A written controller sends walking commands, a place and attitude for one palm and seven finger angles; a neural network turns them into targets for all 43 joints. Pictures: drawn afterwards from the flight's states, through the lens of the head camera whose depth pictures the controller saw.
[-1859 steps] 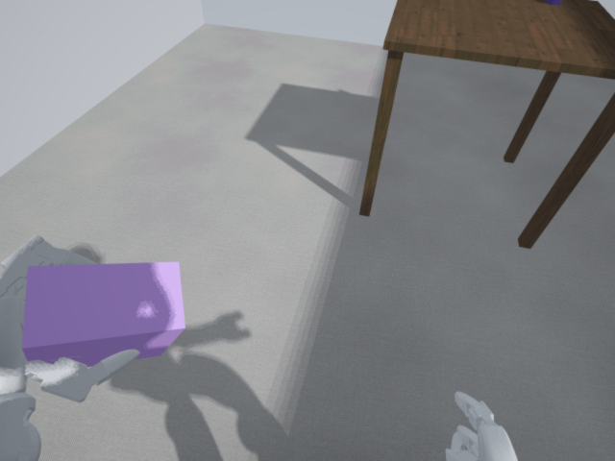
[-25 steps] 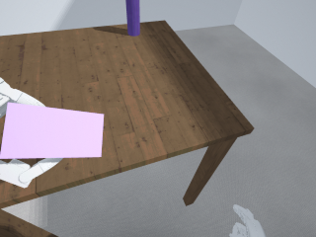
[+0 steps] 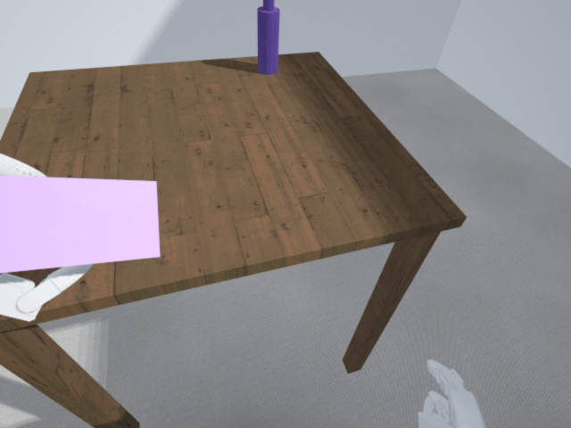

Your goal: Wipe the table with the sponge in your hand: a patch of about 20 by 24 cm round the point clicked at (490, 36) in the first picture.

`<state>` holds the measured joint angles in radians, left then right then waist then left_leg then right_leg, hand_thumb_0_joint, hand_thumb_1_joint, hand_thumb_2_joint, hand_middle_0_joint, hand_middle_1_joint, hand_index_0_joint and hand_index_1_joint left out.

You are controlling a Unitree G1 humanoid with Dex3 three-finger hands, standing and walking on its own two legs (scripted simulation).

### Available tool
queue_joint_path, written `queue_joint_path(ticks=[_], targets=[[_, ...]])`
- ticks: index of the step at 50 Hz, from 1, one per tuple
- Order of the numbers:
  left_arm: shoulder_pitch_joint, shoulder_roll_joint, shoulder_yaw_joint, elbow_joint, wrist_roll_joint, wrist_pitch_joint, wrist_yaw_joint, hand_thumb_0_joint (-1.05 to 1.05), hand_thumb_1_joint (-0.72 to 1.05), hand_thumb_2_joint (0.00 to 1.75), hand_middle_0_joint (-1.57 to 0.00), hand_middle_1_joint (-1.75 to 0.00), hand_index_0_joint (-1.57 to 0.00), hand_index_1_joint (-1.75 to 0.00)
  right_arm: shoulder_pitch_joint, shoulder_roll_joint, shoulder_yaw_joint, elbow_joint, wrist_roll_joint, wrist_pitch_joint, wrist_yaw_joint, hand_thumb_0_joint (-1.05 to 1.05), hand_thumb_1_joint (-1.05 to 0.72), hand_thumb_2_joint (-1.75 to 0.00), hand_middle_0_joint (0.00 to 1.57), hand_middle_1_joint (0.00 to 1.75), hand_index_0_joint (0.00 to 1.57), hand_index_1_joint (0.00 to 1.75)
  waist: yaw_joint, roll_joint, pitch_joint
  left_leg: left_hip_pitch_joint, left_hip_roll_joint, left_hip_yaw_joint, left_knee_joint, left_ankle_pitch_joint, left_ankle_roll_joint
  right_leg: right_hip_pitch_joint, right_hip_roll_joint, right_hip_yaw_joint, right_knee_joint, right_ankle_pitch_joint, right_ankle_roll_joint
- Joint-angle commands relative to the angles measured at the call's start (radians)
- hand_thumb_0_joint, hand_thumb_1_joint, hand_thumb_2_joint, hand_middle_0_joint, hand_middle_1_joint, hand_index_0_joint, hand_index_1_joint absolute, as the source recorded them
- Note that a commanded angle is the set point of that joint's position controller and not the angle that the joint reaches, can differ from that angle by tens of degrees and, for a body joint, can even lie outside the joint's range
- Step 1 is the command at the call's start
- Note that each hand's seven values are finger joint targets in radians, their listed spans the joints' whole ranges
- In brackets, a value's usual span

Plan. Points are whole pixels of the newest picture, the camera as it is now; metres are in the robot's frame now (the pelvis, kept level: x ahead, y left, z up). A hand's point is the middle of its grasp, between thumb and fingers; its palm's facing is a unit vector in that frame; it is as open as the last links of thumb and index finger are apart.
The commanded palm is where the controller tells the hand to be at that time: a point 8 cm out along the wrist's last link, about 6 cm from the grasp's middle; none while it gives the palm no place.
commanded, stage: step back with the hand held close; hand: left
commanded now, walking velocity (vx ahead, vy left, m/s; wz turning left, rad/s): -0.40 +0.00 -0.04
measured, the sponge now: (91, 224) +0.24 +0.21 +0.23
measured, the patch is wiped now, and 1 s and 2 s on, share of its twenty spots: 0.90 0.90 0.90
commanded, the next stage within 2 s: stop stepping back and stand still in 0.40 s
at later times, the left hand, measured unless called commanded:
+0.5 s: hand out of the picture +0.11 +0.25 +0.24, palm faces +0.39 -0.81 -0.44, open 10.4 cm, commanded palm +0.05 +0.29 +0.26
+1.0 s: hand out of the picture -0.03 +0.23 +0.24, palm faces +0.46 -0.81 -0.35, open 10.4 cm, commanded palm -0.07 +0.28 +0.26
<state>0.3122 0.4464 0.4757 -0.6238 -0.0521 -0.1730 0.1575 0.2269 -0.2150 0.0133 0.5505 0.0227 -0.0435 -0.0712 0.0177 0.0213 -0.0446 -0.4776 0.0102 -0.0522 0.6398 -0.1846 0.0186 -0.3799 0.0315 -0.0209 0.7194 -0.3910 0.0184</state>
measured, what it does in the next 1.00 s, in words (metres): walks backwards: right foot, then left foot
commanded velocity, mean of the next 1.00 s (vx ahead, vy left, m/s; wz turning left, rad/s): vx -0.05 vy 0.03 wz -0.02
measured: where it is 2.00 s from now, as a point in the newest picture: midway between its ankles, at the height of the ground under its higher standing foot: outside the picture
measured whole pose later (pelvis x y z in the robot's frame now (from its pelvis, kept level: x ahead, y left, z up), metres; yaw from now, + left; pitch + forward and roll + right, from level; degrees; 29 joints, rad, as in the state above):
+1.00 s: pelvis -0.24 +0.00 +0.00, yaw -1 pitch -1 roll +0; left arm 0.38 0.41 0.41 -0.55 -0.05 -0.10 0.14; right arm 0.32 -0.23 0.00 0.60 0.03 -0.08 -0.07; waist -0.02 0.01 -0.12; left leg -0.37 0.04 0.01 0.76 -0.43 0.02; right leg -0.32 0.03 -0.09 0.63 -0.30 -0.04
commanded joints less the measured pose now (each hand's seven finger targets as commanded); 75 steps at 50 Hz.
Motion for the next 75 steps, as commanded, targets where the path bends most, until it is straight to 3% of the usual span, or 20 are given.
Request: queue_joint_path(ticks=[1,7,12,14,18,27,29,30,33,39,42,47,48,49,50,59,62,68,70,75], targets=[[-0.119,0.118,0.017,-0.135,-0.009,-0.037,-0.002,0.00,0.10,1.30,-1.20,-1.60,-1.20,-1.60,-0.101,-0.138,-0.043,-0.145,0.005,-0.065,0.003,0.00,-0.90,-0.90,0.20,0.30,0.20,0.30,-0.012,0.152,-0.087,0.048,0.170,-0.173,-0.254,-0.253,0.054,0.095,-0.009,0.032,-0.180,0.058,-0.021],[-0.120,0.170,0.000,-0.274,-0.013,-0.058,-0.015,0.00,0.10,1.30,-1.20,-1.60,-1.20,-1.60,-0.143,-0.097,-0.045,-0.123,0.006,-0.036,0.010,0.00,-0.90,-0.90,0.20,0.30,0.20,0.30,-0.020,-0.245,-0.113,0.096,0.020,0.005,0.416,-0.230,-0.039,-0.005,-0.368,0.268,-0.403,0.578,-0.184],[-0.015,0.198,0.082,-0.273,-0.027,-0.048,-0.002,0.00,0.10,1.30,-1.20,-1.60,-1.20,-1.60,-0.146,-0.084,-0.022,-0.127,-0.006,0.005,-0.002,0.00,-0.90,-0.90,0.20,0.30,0.20,0.30,-0.038,0.022,-0.074,0.112,0.066,0.019,-0.142,0.032,-0.035,0.108,-0.264,0.132,-0.141,0.735,-0.091],[-0.028,0.190,0.096,-0.343,-0.033,-0.064,0.006,0.00,0.10,1.30,-1.20,-1.60,-1.20,-1.60,-0.140,-0.124,-0.054,-0.153,-0.013,-0.011,0.005,0.00,-0.90,-0.90,0.20,0.30,0.20,0.30,-0.021,0.305,-0.138,0.268,0.312,-0.226,-0.266,0.565,0.062,-0.051,-0.049,0.047,0.061,0.092,0.003],[0.022,0.211,0.150,-0.347,-0.034,-0.067,0.011,0.00,0.10,1.30,-1.20,-1.60,-1.20,-1.60,-0.064,-0.114,-0.075,-0.112,-0.011,-0.061,0.036,0.00,-0.90,-0.90,0.20,0.30,0.20,0.30,-0.028,0.197,-0.284,0.544,0.324,-0.162,-0.165,0.931,0.110,-0.222,0.000,0.078,0.243,-0.159,0.010],[0.073,0.147,0.086,-0.284,-0.025,-0.011,0.007,0.00,0.10,1.30,-1.20,-1.60,-1.20,-1.60,-0.123,-0.135,-0.064,-0.118,0.002,-0.091,0.040,0.00,-0.90,-0.90,0.20,0.30,0.20,0.30,-0.005,0.198,-0.154,0.180,0.252,-0.059,-0.257,0.102,0.043,0.164,-0.022,0.023,-0.181,0.095,-0.003],[0.046,0.183,0.103,-0.246,-0.016,-0.017,0.005,0.00,0.10,1.30,-1.20,-1.60,-1.20,-1.60,-0.114,-0.121,-0.064,-0.129,0.011,-0.076,0.034,0.00,-0.90,-0.90,0.20,0.30,0.20,0.30,-0.005,-0.017,-0.117,0.071,0.120,0.045,-0.057,-0.294,-0.011,0.222,-0.096,0.041,-0.408,0.206,-0.051],[0.026,0.220,0.111,-0.241,-0.015,-0.019,0.007,0.00,0.10,1.30,-1.20,-1.60,-1.20,-1.60,-0.120,-0.102,-0.062,-0.135,0.017,-0.063,0.032,0.00,-0.90,-0.90,0.20,0.30,0.20,0.30,-0.017,-0.267,-0.091,0.022,0.027,0.099,0.278,-0.313,-0.043,0.125,-0.287,0.279,-0.508,0.214,-0.136],[-0.001,0.183,0.083,-0.170,-0.026,0.001,-0.001,0.00,0.10,1.30,-1.20,-1.60,-1.20,-1.60,-0.106,-0.106,-0.061,-0.090,0.029,-0.057,0.019,0.00,-0.90,-0.90,0.20,0.30,0.20,0.30,-0.049,-0.247,-0.131,0.037,0.040,-0.014,0.503,-0.187,-0.030,0.030,-0.336,0.284,-0.456,0.205,-0.150],[-0.031,0.157,0.052,-0.107,-0.025,-0.010,0.002,0.00,0.10,1.30,-1.20,-1.60,-1.20,-1.60,-0.149,-0.112,-0.037,-0.099,0.009,-0.045,-0.009,0.00,-0.90,-0.90,0.20,0.30,0.20,0.30,-0.043,-0.028,-0.013,0.238,0.039,0.078,-0.141,-0.257,0.031,-0.115,-0.180,0.101,-0.325,-0.183,-0.071],[-0.068,0.153,0.056,-0.175,-0.027,-0.011,0.004,0.00,0.10,1.30,-1.20,-1.60,-1.20,-1.60,-0.120,-0.152,-0.039,-0.120,0.014,-0.074,-0.017,0.00,-0.90,-0.90,0.20,0.30,0.20,0.30,-0.030,0.314,-0.026,0.114,0.260,-0.261,-0.456,-0.609,0.148,-0.064,0.037,-0.076,0.122,-0.095,-0.004],[-0.051,0.134,0.025,-0.139,-0.003,0.011,0.004,0.00,0.10,1.30,-1.20,-1.60,-1.20,-1.60,-0.122,-0.134,-0.029,-0.105,0.001,-0.097,-0.001,0.00,-0.90,-0.90,0.20,0.30,0.20,0.30,0.019,0.115,-0.008,-0.183,0.138,-0.052,-0.189,-0.536,0.071,0.322,-0.021,-0.029,-0.161,0.016,-0.030],[-0.054,0.117,0.004,-0.101,0.004,0.011,-0.003,0.00,0.10,1.30,-1.20,-1.60,-1.20,-1.60,-0.121,-0.130,-0.036,-0.099,-0.005,-0.092,-0.001,0.00,-0.90,-0.90,0.20,0.30,0.20,0.30,0.021,-0.083,0.022,-0.214,0.046,0.052,0.096,-0.458,0.045,0.321,-0.103,0.104,-0.345,0.013,-0.076],[-0.111,0.138,-0.004,-0.098,0.006,0.017,-0.012,0.00,0.10,1.30,-1.20,-1.60,-1.20,-1.60,-0.138,-0.130,-0.051,-0.098,-0.002,-0.088,0.003,0.00,-0.90,-0.90,0.20,0.30,0.20,0.30,0.008,-0.347,0.037,-0.244,-0.011,0.080,0.432,-0.378,0.018,0.224,-0.339,0.511,-0.560,-0.124,-0.158],[-0.228,0.150,-0.014,-0.121,-0.005,0.002,-0.020,0.00,0.10,1.30,-1.20,-1.60,-1.20,-1.60,-0.149,-0.146,-0.043,-0.073,-0.008,-0.099,0.003,0.00,-0.90,-0.90,0.20,0.30,0.20,0.30,-0.022,-0.244,0.069,-0.220,0.014,-0.009,0.571,-0.241,0.008,0.121,-0.394,0.601,-0.600,-0.049,-0.176],[-0.158,0.137,-0.012,-0.108,-0.018,-0.011,0.012,0.00,0.10,1.30,-1.20,-1.60,-1.20,-1.60,-0.122,-0.086,-0.005,-0.078,-0.017,-0.081,-0.030,0.00,-0.90,-0.90,0.20,0.30,0.20,0.30,-0.031,-0.061,-0.037,0.333,0.027,0.151,-0.095,-0.259,0.038,-0.119,-0.207,0.128,-0.412,-0.357,-0.116],[-0.197,0.133,0.004,-0.182,-0.016,-0.012,0.021,0.00,0.10,1.30,-1.20,-1.60,-1.20,-1.60,-0.125,-0.122,-0.011,-0.101,-0.011,-0.083,-0.024,0.00,-0.90,-0.90,0.20,0.30,0.20,0.30,-0.026,0.294,-0.028,0.212,0.314,-0.326,-0.485,-0.683,0.153,-0.090,0.016,-0.069,0.110,-0.131,-0.023],[-0.081,0.117,0.009,-0.047,-0.014,0.030,0.007,0.00,0.10,1.30,-1.20,-1.60,-1.20,-1.60,-0.159,-0.101,-0.011,-0.098,0.001,-0.081,0.010,0.00,-0.90,-0.90,0.20,0.30,0.20,0.30,0.003,0.172,0.039,-0.076,0.193,-0.064,-0.281,-0.504,0.061,0.260,-0.012,-0.063,-0.186,-0.028,-0.041],[-0.097,0.145,0.015,-0.054,-0.007,0.024,-0.013,0.00,0.10,1.30,-1.20,-1.60,-1.20,-1.60,-0.148,-0.092,-0.030,-0.104,-0.003,-0.063,0.017,0.00,-0.90,-0.90,0.20,0.30,0.20,0.30,0.006,-0.310,0.065,-0.229,0.022,0.102,0.322,-0.333,0.000,0.295,-0.253,0.382,-0.536,-0.044,-0.157],[-0.141,0.178,0.057,-0.220,-0.027,-0.033,-0.009,0.00,0.10,1.30,-1.20,-1.60,-1.20,-1.60,-0.110,-0.101,-0.036,-0.076,-0.005,-0.087,0.019,0.00,-0.90,-0.90,0.20,0.30,0.20,0.30,-0.034,-0.035,-0.074,-0.037,0.071,0.024,0.297,-0.150,-0.014,0.277,-0.324,0.266,-0.392,0.555,-0.179]])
